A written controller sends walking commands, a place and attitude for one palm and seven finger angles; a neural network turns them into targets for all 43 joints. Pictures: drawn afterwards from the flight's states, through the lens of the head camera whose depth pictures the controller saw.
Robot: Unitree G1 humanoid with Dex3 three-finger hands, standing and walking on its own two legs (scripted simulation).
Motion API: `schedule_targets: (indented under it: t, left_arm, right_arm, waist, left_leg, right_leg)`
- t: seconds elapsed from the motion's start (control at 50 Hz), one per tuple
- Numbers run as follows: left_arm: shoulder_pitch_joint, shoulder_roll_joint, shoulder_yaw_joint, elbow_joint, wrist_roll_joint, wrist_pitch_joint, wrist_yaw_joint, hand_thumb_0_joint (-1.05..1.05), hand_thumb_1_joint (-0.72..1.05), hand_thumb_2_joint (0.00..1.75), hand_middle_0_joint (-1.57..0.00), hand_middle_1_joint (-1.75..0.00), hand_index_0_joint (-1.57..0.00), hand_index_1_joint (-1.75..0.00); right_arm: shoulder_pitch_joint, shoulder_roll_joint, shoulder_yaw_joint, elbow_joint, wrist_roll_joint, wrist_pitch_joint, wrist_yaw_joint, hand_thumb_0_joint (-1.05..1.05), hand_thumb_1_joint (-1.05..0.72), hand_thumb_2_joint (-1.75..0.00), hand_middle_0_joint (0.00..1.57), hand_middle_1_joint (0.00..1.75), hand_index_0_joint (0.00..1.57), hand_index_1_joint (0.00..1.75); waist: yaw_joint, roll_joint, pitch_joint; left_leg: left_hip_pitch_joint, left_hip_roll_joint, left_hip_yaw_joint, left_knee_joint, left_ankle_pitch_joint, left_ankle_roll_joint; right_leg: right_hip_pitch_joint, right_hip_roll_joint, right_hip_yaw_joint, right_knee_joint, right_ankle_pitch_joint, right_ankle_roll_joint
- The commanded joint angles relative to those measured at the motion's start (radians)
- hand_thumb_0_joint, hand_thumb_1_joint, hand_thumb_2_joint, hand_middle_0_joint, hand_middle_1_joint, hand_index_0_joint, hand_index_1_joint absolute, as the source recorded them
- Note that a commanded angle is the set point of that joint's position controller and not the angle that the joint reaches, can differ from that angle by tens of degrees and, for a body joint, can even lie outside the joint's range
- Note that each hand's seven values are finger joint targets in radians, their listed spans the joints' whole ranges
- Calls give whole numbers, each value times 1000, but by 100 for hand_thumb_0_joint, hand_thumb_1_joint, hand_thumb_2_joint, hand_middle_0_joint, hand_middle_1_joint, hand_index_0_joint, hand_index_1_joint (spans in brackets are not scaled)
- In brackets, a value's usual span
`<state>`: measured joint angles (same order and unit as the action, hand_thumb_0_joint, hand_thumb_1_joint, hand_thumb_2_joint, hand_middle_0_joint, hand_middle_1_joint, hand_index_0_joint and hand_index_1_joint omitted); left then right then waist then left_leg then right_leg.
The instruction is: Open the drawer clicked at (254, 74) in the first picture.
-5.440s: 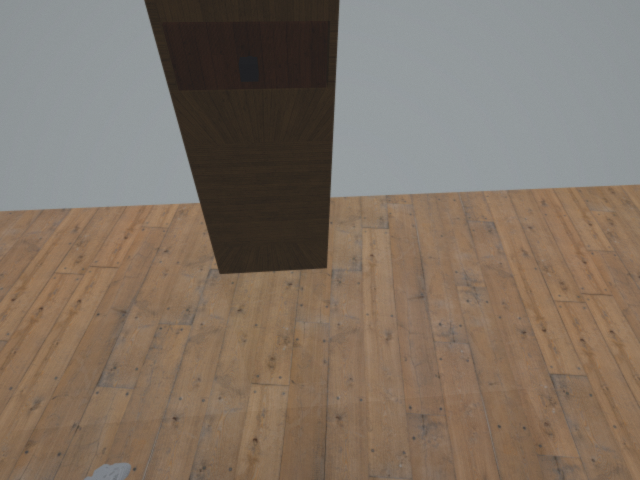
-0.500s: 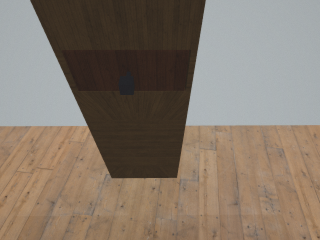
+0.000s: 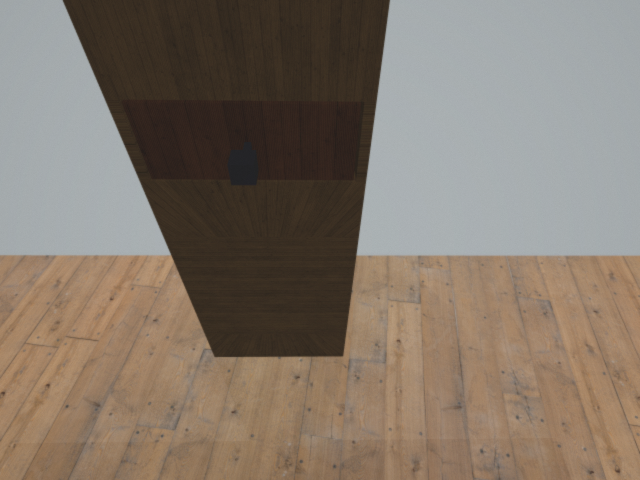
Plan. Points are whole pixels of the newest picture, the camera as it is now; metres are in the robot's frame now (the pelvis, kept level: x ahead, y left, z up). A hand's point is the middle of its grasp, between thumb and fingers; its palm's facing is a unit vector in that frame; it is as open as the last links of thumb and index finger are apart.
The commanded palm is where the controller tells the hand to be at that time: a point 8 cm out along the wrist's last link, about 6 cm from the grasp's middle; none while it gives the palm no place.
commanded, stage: look again from close up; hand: left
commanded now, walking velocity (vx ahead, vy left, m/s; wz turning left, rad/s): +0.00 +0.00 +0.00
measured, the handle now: (245, 159) +0.59 +0.16 +0.08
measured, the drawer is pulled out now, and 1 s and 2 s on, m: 0.00 0.00 0.00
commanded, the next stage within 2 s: shuffle to correct the standing spot in 0.60 s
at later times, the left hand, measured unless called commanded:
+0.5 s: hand out of the picture +0.02 +0.19 -0.18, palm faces +0.03 -0.98 -0.22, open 7.4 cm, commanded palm none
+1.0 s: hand out of the picture +0.01 +0.16 -0.19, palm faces +0.02 -0.98 -0.18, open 7.4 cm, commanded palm none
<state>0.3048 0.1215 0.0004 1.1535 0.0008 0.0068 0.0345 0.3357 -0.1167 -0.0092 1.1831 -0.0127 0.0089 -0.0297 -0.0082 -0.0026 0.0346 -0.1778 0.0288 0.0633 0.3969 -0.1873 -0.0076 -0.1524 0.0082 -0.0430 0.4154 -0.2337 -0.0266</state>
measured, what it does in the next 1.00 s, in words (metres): stands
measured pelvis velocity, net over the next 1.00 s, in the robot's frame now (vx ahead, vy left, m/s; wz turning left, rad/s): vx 0.04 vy -0.01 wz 0.00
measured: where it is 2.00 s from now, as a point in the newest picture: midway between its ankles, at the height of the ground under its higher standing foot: outside the picture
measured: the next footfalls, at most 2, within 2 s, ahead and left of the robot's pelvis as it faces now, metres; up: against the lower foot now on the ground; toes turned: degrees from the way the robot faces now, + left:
left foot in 1.28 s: +0.12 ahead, +0.06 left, +0.00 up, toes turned -6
right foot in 1.58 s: +0.10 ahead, -0.15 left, +0.00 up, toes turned -3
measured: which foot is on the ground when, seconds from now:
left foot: down 0.00-1.00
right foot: down 0.00-1.00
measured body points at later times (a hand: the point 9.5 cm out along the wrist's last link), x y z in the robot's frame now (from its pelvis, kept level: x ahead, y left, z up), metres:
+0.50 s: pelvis +0.01 +0.02 -0.01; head +0.01 +0.01 +0.44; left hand +0.02 +0.24 -0.16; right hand +0.01 -0.20 -0.17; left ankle +0.02 +0.12 -0.74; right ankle +0.00 -0.10 -0.74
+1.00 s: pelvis +0.04 -0.01 -0.01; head +0.06 -0.01 +0.44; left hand +0.01 +0.22 -0.17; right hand +0.03 -0.23 -0.17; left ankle +0.02 +0.12 -0.74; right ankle +0.00 -0.10 -0.74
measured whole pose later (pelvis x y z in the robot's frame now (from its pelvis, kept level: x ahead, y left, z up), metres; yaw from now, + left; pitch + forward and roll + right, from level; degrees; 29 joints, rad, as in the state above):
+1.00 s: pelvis +0.04 -0.01 -0.01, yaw +0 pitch +1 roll +1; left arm 0.36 0.16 0.02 1.09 0.03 0.01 0.00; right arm 0.32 -0.14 -0.02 1.10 -0.03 -0.01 -0.03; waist 0.00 -0.01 0.00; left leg -0.23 0.04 0.06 0.55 -0.33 -0.01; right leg -0.21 0.01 -0.04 0.58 -0.38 -0.04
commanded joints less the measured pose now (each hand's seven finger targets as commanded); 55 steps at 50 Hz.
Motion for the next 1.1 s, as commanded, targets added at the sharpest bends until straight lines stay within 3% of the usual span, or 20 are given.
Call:
schedule_targets:
  t: [0.0, 0.06, 0.08, 0.1, 0.12, 0.16, 0.26, 0.3, 0.34, 0.5, 0.66, 0.74, 0.82, 0.88, 0.92, 0.98, 1.0, 1.02, 1.04, 1.08]
  left_arm:
    - [59, 85, 16, -27, 4, -19, 7, 0, 90, 90, -20, -30, -20, -30]
    - [74, 78, 14, -20, 5, -20, 8, 0, 90, 90, -20, -30, -20, -30]
    - [128, 111, 1, -8, 27, -56, 41, 0, 90, 90, -20, -30, -20, -30]
    - [90, 153, 13, -56, 18, -63, 33, 0, 90, 90, -20, -30, -20, -30]
    - [49, 145, 15, -74, 18, -60, 24, 0, 90, 90, -20, -30, -20, -30]
    - [52, 122, 11, -78, 12, -64, 18, 0, 90, 90, -20, -30, -20, -30]
    - [69, 87, 4, -76, 14, -49, 10, 0, 90, 90, -20, -30, -20, -30]
    - [70, 85, 3, -79, 14, -44, 9, 0, 90, 90, -20, -30, -20, -30]
    - [67, 91, 3, -84, 16, -42, 8, 0, 90, 90, -20, -30, -20, -30]
    - [59, 122, 10, -98, 11, -40, 6, 0, 90, 90, -20, -30, -20, -30]
    - [43, 132, 13, -96, 12, -37, 4, 0, 90, 90, -20, -30, -20, -30]
    - [60, 120, 13, -80, 18, -28, -2, 0, 90, 90, -20, -30, -20, -30]
    - [66, 112, 23, -97, 28, -13, -18, 0, 90, 90, -20, -30, -20, -30]
    - [79, 101, 30, -111, 35, -11, -28, 0, 90, 90, -20, -30, -20, -30]
    - [100, 96, 35, -115, 34, -14, -33, 0, 90, 90, -20, -30, -20, -30]
    - [170, 115, 47, -95, 32, -26, -31, 0, 90, 90, -20, -30, -20, -30]
    - [214, 148, 55, -80, 31, -30, -26, 0, 90, 90, -20, -30, -20, -30]
    - [264, 172, 63, -64, 31, -33, -20, 0, 90, 90, -20, -30, -20, -30]
    - [313, 170, 62, -49, 33, -38, -13, 0, 90, 90, -20, -30, -20, -30]
    - [277, 123, 51, -52, 35, -48, 1, 0, 90, 90, -20, -30, -20, -30]
  right_arm:
    - [51, -73, -6, -27, 2, -17, -7, 0, -90, -90, 20, 30, 20, 30]
    - [52, -69, -7, -27, 3, -17, -8, 0, -90, -90, 20, 30, 20, 30]
    - [-67, -112, 3, -104, 4, -40, 9, 0, -90, -90, 20, 30, 20, 30]
    - [2, -62, -1, -135, 2, -27, 12, 0, -90, -90, 20, 30, 20, 30]
    - [35, -61, -4, -118, -2, -29, 13, 0, -90, -90, 20, 30, 20, 30]
    - [68, -72, 1, -122, -5, -36, 15, 0, -90, -90, 20, 30, 20, 30]
    - [48, -97, 3, -143, -5, -44, 7, 0, -90, -90, 20, 30, 20, 30]
    - [38, -107, 4, -144, -3, -43, 6, 0, -90, -90, 20, 30, 20, 30]
    - [38, -113, 4, -142, -4, -43, 7, 0, -90, -90, 20, 30, 20, 30]
    - [20, -131, 8, -128, -3, -52, 3, 0, -90, -90, 20, 30, 20, 30]
    - [3, -132, 8, -109, -1, -50, 0, 0, -90, -90, 20, 30, 20, 30]
    - [12, -128, 3, -95, -6, -41, 0, 0, -90, -90, 20, 30, 20, 30]
    - [11, -165, -20, -110, -13, -29, -2, 0, -90, -90, 20, 30, 20, 30]
    - [18, -186, -36, -122, -15, -29, -7, 0, -90, -90, 20, 30, 20, 30]
    - [19, -185, -40, -130, -16, -34, -11, 0, -90, -90, 20, 30, 20, 30]
    - [-5, -148, -34, -143, -13, -44, -13, 0, -90, -90, 20, 30, 20, 30]
    - [-24, -114, -27, -156, -10, -48, -12, 0, -90, -90, 20, 30, 20, 30]
    - [-70, -87, -21, -179, -11, -49, -9, 0, -90, -90, 20, 30, 20, 30]
    - [-118, -86, -22, -198, -11, -47, -9, 0, -90, -90, 20, 30, 20, 30]
    - [-129, -76, -21, -193, -9, -49, -5, 0, -90, -90, 20, 30, 20, 30]
  waist:
    - [6, 9, 71]
    - [6, 11, 77]
    - [46, 6, 99]
    - [-22, 13, 0]
    - [-33, 45, 7]
    - [-30, 69, -42]
    - [-3, 32, 41]
    - [2, -24, 83]
    - [3, -19, 105]
    - [13, -8, 14]
    - [13, 17, 10]
    - [5, -4, 22]
    - [0, 73, 97]
    - [1, 88, 105]
    - [7, 102, 76]
    - [37, -28, 23]
    - [50, -168, 5]
    - [73, -265, 21]
    - [98, -245, 20]
    - [68, -84, 42]
  left_leg:
    - [-8, 68, -79, -76, -30, 20]
    - [-5, 70, -78, -73, -26, 21]
    - [-109, 75, -54, 146, 43, -7]
    - [-65, 36, -62, 138, -121, 0]
    - [-40, 34, -67, 103, -99, 8]
    - [-38, 52, -83, 81, -10, 23]
    - [-114, 72, -124, 6, -11, 47]
    - [-129, 70, -126, -17, -48, 48]
    - [-135, 69, -129, -35, -56, 51]
    - [-63, 69, -106, -23, 72, 51]
    - [-44, 71, -98, -18, 105, 46]
    - [-40, 84, -103, -22, -44, 55]
    - [-96, 143, -179, -97, -283, 87]
    - [-99, 190, -230, -108, -305, 119]
    - [-94, 193, -216, -72, -232, 125]
    - [-188, 109, -89, 118, -82, 88]
    - [-269, 36, 19, 266, -115, 56]
    - [-398, -16, 61, 414, -316, 35]
    - [-464, -10, 28, 551, -417, 36]
    - [-490, 19, -15, 636, -363, 32]
  right_leg:
    - [-109, -113, 110, -128, -53, 0]
    - [-118, -114, 108, -128, -47, 1]
    - [-99, -162, 147, -88, 324, 2]
    - [-101, -214, 200, -117, 99, -35]
    - [-145, -184, 173, -107, -94, -54]
    - [-118, -128, 114, -45, -74, -44]
    - [-104, -90, 80, 10, -35, -26]
    - [-120, -91, 82, -1, -51, -20]
    - [-127, -91, 80, 0, -49, -18]
    - [-54, -106, 78, 6, 67, -9]
    - [-38, -110, 77, -4, 111, -8]
    - [-70, -90, 63, 6, -40, -13]
    - [-156, -52, 20, 70, -162, -18]
    - [-195, -35, -3, 123, -154, -18]
    - [-178, -39, 6, 118, -131, -23]
    - [-15, -98, 111, 24, -28, -53]
    - [74, -176, 216, -37, 90, -86]
    - [143, -266, 327, -88, 289, -141]
    - [178, -323, 376, -93, 469, -202]
    - [188, -309, 297, -36, 775, -226]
